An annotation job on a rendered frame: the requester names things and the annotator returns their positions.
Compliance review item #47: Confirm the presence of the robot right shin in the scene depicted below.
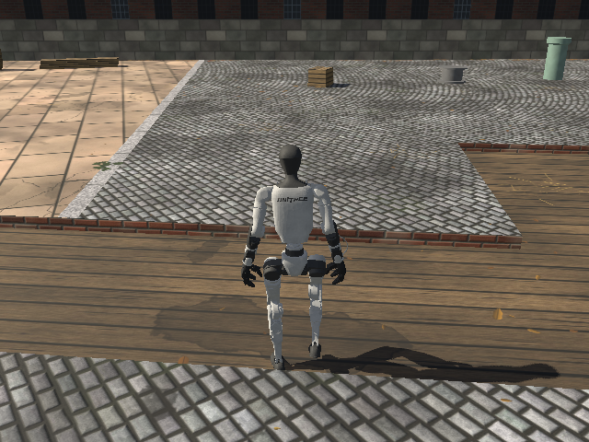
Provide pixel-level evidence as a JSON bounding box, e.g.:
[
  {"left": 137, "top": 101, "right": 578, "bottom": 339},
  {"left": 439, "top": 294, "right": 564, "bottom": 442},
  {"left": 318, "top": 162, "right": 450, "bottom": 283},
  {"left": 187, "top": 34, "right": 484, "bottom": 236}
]
[{"left": 309, "top": 285, "right": 322, "bottom": 346}]

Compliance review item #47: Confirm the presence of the right robot forearm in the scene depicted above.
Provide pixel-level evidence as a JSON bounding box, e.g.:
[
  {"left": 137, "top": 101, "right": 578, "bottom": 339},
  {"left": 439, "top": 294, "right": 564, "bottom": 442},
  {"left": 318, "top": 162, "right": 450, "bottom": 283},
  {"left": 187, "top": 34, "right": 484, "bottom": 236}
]
[{"left": 326, "top": 220, "right": 344, "bottom": 263}]

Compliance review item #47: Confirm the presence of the robot left hand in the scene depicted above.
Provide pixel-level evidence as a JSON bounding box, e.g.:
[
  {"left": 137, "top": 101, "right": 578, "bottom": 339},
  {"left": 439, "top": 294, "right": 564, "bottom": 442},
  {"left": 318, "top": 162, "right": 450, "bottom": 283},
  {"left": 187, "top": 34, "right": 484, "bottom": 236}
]
[{"left": 241, "top": 263, "right": 262, "bottom": 287}]

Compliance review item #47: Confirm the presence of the left robot foot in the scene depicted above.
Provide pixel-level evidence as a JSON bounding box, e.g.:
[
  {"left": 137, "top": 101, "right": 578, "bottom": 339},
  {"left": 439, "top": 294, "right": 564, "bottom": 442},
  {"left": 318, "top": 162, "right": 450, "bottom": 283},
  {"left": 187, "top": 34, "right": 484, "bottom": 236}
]
[{"left": 271, "top": 352, "right": 285, "bottom": 370}]

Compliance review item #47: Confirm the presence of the left robot upper arm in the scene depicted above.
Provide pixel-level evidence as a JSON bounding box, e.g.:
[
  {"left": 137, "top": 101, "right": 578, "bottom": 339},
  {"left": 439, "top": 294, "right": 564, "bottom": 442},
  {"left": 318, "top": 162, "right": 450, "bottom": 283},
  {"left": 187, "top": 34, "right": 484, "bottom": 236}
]
[{"left": 251, "top": 186, "right": 272, "bottom": 238}]

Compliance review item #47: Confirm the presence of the robot right hand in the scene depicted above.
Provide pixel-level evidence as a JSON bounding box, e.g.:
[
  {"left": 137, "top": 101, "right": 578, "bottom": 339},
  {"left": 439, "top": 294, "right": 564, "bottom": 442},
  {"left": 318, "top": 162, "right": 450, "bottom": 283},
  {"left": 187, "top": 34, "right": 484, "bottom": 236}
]
[{"left": 325, "top": 260, "right": 346, "bottom": 285}]

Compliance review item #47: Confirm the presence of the left robot forearm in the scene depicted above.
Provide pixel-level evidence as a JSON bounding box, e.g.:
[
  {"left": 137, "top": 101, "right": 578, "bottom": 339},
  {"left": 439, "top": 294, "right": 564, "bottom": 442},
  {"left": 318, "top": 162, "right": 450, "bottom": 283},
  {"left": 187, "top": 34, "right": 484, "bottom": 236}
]
[{"left": 242, "top": 224, "right": 260, "bottom": 266}]

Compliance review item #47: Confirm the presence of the right robot upper arm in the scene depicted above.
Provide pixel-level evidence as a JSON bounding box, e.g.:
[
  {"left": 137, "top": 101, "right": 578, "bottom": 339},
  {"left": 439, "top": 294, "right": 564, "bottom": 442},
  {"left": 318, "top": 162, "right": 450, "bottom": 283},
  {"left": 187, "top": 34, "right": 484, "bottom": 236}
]
[{"left": 310, "top": 183, "right": 336, "bottom": 235}]

